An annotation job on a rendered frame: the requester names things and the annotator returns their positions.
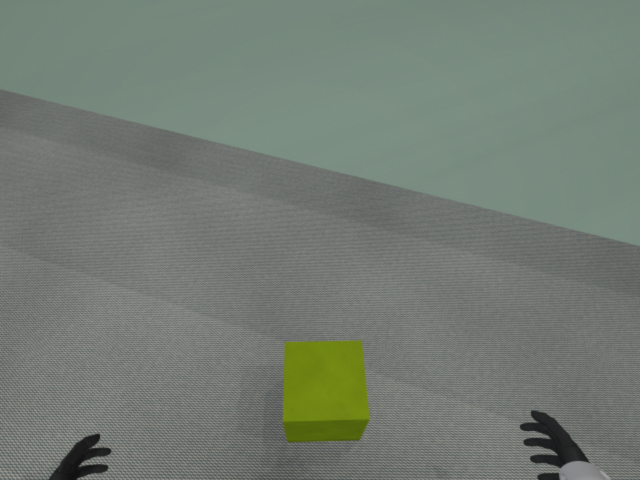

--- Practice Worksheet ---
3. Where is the carton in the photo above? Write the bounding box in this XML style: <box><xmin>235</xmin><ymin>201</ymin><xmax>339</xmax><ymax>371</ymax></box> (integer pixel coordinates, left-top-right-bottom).
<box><xmin>283</xmin><ymin>341</ymin><xmax>370</xmax><ymax>442</ymax></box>

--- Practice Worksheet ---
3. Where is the robot right hand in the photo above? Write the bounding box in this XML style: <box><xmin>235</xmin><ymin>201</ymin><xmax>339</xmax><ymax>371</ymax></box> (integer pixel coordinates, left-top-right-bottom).
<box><xmin>520</xmin><ymin>410</ymin><xmax>590</xmax><ymax>480</ymax></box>

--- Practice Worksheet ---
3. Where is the robot left hand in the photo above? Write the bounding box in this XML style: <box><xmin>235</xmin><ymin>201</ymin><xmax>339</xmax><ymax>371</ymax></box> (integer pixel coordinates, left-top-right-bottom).
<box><xmin>49</xmin><ymin>434</ymin><xmax>111</xmax><ymax>480</ymax></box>

